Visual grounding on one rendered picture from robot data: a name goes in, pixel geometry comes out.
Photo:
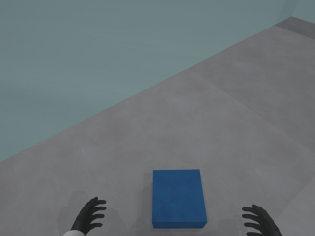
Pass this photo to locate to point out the right robot hand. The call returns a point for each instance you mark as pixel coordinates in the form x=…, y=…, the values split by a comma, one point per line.
x=266, y=225

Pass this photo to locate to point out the carton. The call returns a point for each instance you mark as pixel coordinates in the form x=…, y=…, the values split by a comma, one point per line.
x=178, y=200

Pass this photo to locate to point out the left robot hand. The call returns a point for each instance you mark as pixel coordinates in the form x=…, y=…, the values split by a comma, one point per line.
x=85, y=217

